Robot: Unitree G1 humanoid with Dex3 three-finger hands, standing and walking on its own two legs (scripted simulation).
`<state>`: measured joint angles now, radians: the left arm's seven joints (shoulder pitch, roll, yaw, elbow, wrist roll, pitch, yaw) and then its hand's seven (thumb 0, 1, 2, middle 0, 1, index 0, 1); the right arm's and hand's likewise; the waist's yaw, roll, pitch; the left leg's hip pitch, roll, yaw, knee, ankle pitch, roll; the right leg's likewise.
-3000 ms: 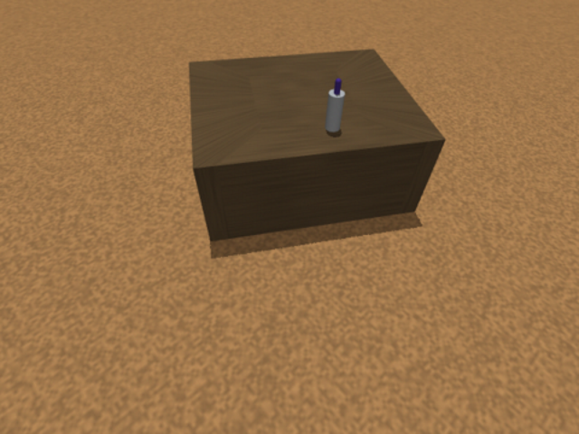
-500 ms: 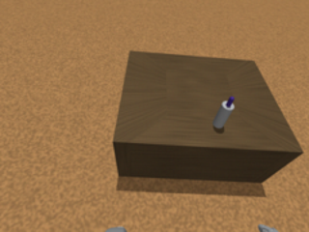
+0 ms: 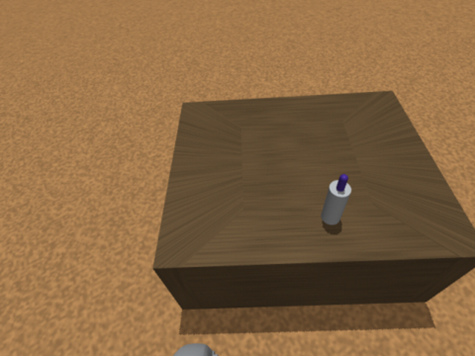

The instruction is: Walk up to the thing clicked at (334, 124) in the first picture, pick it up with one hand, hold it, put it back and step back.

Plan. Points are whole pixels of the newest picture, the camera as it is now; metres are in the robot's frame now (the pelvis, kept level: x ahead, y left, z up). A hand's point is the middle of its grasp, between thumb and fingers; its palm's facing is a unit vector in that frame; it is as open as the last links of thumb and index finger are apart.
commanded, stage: walk up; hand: right
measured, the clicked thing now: (336, 198) +0.58 -0.24 -0.24
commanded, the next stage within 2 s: stand in 1.42 s
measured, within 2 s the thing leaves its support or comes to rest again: neither
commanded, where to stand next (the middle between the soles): +0.10 +0.02 m, yaw +1 degrees
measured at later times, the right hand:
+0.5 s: hand (385, 354) +0.17 -0.24 -0.15, palm faces -0.05 +0.94 -0.35, open 7.4 cm
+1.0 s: hand out of the picture +0.12 -0.23 -0.14, palm faces -0.04 +0.94 -0.33, open 7.4 cm
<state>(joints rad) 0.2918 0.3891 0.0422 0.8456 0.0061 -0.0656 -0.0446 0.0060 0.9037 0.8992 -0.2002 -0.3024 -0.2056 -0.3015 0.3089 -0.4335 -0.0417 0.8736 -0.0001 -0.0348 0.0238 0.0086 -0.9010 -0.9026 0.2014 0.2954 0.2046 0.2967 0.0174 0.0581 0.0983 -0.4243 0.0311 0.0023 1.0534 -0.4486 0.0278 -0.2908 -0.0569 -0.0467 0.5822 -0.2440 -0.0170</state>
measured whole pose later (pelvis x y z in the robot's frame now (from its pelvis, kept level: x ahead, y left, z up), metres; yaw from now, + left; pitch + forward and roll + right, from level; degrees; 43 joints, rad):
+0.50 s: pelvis +0.03 +0.01 -0.01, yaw +1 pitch -3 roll -1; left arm 0.18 0.38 0.00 1.00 0.01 -0.02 0.00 0.01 0.90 0.90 -0.20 -0.30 -0.21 -0.30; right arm 0.08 -0.37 -0.01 0.95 0.00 0.01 0.02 0.01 -0.90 -0.90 0.20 0.30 0.21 0.30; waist 0.02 0.01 0.09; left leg -0.36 0.02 0.02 0.64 -0.24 0.01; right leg -0.24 -0.02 -0.05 0.64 -0.35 0.01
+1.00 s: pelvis +0.05 +0.02 +0.01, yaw +1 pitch -2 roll -1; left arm 0.09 0.37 -0.01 1.12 0.00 -0.02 -0.01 0.01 0.90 0.90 -0.20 -0.30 -0.21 -0.30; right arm 0.09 -0.35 -0.01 1.15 -0.01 0.00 0.03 0.01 -0.90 -0.90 0.20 0.30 0.21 0.30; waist 0.00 0.00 0.06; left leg -0.22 0.01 0.03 0.38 -0.13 0.02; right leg -0.10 -0.03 -0.04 0.36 -0.22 0.03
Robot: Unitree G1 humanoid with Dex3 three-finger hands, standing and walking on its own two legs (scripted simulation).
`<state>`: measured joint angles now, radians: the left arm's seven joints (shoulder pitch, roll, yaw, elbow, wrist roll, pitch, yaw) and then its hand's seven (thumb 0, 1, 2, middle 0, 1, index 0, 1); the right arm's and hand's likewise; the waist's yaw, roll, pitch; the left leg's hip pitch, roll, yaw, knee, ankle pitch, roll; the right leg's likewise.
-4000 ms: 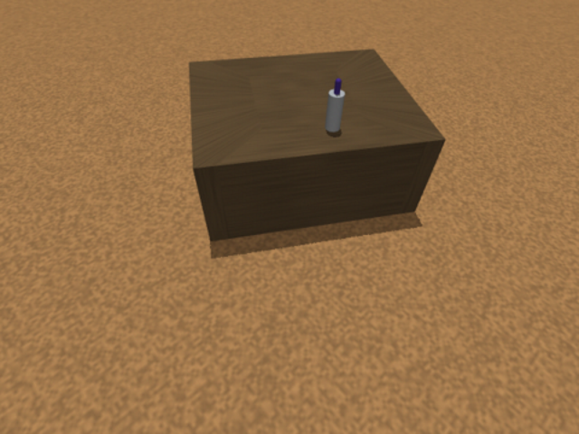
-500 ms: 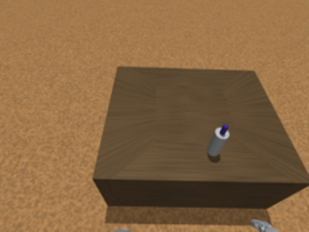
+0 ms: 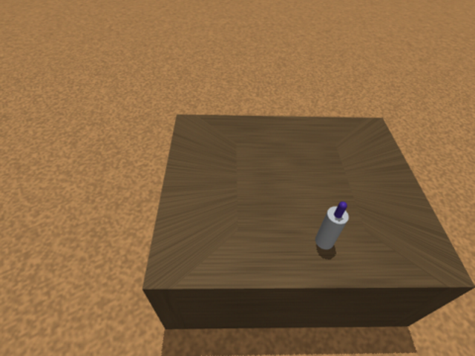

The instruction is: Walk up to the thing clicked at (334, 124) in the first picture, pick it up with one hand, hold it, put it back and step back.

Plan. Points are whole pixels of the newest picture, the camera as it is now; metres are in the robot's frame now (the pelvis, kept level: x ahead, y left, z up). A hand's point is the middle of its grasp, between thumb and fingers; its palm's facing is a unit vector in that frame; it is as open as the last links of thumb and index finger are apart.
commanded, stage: walk up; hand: right
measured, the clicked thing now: (333, 223) +0.52 -0.27 -0.26
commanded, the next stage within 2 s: stand in 0.42 s
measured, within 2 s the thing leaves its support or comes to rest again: neither
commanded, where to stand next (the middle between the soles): +0.05 +0.00 m, yaw -1 degrees
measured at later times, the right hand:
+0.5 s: hand out of the picture +0.11 -0.25 -0.15, palm faces -0.02 +0.95 -0.32, open 7.4 cm
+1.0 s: hand out of the picture +0.11 -0.26 -0.15, palm faces -0.01 +0.94 -0.34, open 7.4 cm
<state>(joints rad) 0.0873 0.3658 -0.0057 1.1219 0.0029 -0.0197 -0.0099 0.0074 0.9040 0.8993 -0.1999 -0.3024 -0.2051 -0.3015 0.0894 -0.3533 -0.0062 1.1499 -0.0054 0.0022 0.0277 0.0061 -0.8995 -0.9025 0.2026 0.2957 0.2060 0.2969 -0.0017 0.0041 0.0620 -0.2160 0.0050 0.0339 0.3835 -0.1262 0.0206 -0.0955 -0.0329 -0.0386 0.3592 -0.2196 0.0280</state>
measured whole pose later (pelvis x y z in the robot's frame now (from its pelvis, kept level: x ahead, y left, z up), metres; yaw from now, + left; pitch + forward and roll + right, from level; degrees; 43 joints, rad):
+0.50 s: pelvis +0.02 +0.00 +0.00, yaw +0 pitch -2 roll +0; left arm 0.10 0.36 0.00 1.16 0.01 -0.01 -0.01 0.01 0.90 0.90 -0.20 -0.30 -0.20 -0.30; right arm 0.06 -0.34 -0.01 1.15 -0.01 -0.01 0.02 0.00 -0.90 -0.90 0.20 0.30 0.21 0.30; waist 0.00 0.01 0.05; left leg -0.18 0.00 0.03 0.34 -0.12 0.02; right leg -0.06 -0.04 -0.05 0.32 -0.22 0.03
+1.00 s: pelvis +0.03 -0.01 +0.00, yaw +0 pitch -2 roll +0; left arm 0.10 0.35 0.01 1.14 0.01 -0.01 -0.01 0.01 0.90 0.90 -0.20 -0.30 -0.21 -0.30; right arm 0.08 -0.35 0.00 1.15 -0.01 -0.01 0.01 0.00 -0.90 -0.90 0.20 0.30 0.21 0.30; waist -0.01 0.00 0.04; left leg -0.16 0.01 0.03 0.34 -0.15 0.00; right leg -0.03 -0.03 -0.04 0.28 -0.23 0.02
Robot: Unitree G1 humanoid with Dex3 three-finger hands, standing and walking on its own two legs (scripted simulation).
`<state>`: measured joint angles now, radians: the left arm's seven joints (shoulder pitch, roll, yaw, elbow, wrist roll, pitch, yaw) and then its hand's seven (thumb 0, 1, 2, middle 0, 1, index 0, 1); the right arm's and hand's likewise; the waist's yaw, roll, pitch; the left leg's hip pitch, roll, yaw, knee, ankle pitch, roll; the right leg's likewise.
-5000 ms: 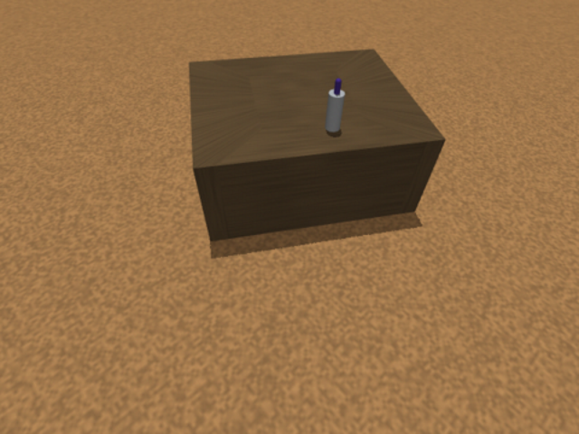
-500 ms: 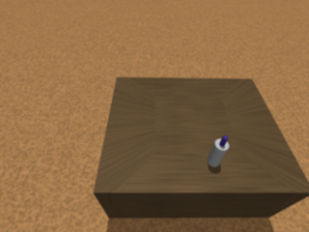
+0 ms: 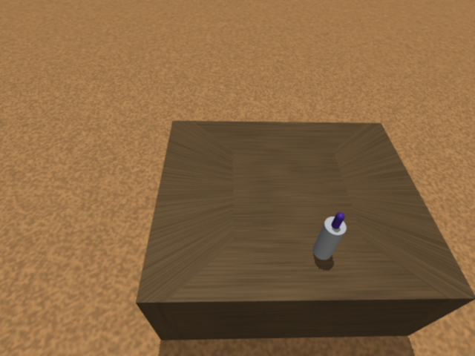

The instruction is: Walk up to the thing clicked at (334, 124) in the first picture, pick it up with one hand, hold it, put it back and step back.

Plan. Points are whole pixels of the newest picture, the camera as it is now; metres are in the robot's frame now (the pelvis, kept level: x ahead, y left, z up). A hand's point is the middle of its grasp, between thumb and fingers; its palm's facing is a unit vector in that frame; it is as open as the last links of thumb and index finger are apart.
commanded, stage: stand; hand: right
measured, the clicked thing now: (330, 234) +0.49 -0.26 -0.26
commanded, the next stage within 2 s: go down in 1.62 s
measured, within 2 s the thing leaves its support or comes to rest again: neither
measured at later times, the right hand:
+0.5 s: hand out of the picture +0.08 -0.25 -0.15, palm faces -0.02 +0.94 -0.34, open 7.4 cm
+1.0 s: hand out of the picture +0.07 -0.24 -0.16, palm faces -0.02 +0.94 -0.34, open 7.4 cm
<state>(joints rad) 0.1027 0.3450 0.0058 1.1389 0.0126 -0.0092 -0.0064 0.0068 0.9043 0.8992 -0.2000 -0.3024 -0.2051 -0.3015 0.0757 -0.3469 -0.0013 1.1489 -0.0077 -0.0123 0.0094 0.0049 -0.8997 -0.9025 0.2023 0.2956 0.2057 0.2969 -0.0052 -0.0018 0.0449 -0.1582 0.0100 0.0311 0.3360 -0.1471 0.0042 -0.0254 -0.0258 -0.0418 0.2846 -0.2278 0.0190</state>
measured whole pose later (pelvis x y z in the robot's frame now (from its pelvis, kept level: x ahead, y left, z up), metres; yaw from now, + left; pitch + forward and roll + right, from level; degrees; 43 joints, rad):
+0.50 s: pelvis +0.00 +0.00 +0.00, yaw +0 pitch -2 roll +0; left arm 0.12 0.35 0.01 1.13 0.01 -0.01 -0.01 0.01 0.90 0.90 -0.20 -0.30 -0.20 -0.30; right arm 0.09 -0.35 0.00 1.14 -0.01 -0.01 0.01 0.00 -0.90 -0.90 0.20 0.30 0.21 0.30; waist 0.00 0.00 0.05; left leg -0.15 0.01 0.03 0.33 -0.14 0.01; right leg -0.01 -0.03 -0.04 0.28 -0.22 0.02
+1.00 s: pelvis -0.01 +0.01 +0.00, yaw +0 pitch -2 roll +0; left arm 0.14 0.35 0.00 1.13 0.02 0.00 -0.01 0.01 0.90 0.90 -0.20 -0.30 -0.20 -0.30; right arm 0.11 -0.35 0.00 1.14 -0.01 -0.01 0.01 0.00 -0.90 -0.90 0.20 0.30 0.21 0.30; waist 0.00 0.00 0.05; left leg -0.15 0.00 0.03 0.33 -0.14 0.02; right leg -0.02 -0.04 -0.04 0.29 -0.22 0.03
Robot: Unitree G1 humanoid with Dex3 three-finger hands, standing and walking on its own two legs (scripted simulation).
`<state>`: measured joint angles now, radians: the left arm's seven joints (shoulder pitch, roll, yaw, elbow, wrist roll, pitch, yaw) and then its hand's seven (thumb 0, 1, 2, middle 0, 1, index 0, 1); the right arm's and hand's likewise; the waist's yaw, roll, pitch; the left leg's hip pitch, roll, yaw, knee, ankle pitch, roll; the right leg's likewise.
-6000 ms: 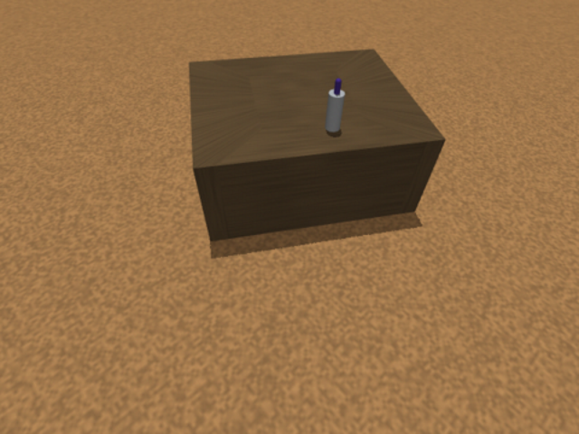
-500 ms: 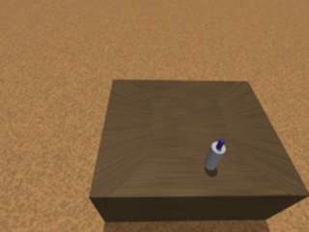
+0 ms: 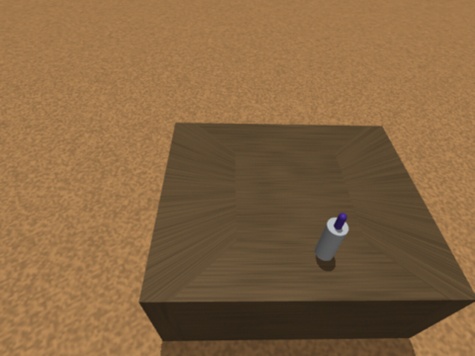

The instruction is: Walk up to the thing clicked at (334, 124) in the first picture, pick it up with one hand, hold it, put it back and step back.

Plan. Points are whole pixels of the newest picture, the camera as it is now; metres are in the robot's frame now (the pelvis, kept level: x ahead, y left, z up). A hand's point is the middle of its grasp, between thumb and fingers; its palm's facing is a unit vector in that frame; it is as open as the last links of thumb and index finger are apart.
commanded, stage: stand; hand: right
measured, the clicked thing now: (333, 235) +0.50 -0.27 -0.26
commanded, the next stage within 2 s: go down in 0.62 s
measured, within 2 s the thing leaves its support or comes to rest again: neither
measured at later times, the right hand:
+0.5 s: hand out of the picture +0.09 -0.25 -0.16, palm faces -0.03 +0.94 -0.34, open 7.4 cm
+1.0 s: hand out of the picture +0.16 -0.25 -0.15, palm faces +0.07 +0.95 -0.30, open 11.8 cm
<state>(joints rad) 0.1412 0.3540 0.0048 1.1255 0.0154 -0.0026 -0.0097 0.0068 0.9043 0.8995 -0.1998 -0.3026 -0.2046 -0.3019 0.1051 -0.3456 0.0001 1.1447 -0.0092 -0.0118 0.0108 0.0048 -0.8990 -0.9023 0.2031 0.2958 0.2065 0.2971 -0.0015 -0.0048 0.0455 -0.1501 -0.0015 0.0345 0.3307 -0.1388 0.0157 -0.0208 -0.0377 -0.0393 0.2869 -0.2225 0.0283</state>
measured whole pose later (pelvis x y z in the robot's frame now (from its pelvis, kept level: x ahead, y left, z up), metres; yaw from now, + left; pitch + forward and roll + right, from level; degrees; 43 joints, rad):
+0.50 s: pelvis +0.01 +0.00 +0.00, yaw +0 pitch -2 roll +0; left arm 0.14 0.35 0.00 1.12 0.01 0.00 -0.01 0.01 0.90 0.90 -0.20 -0.30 -0.20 -0.30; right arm 0.10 -0.35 0.00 1.14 -0.01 -0.02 0.01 0.00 -0.90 -0.90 0.20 0.30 0.21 0.30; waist 0.00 -0.01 0.05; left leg -0.15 -0.01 0.04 0.34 -0.16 0.02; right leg -0.02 -0.04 -0.04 0.29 -0.24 0.03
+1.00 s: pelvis -0.01 -0.01 -0.02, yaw -2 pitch +5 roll +0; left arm 0.06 0.30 0.11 0.78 -0.03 -0.08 0.02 0.01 0.46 0.43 -0.04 -0.08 -0.05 -0.08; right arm 0.00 -0.31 -0.09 0.86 -0.01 0.13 0.02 0.00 -0.40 -0.41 0.08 0.09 0.09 0.09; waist 0.01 -0.01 0.01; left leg -0.41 0.03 0.05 0.54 -0.22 0.00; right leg -0.31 -0.02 -0.01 0.55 -0.33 0.01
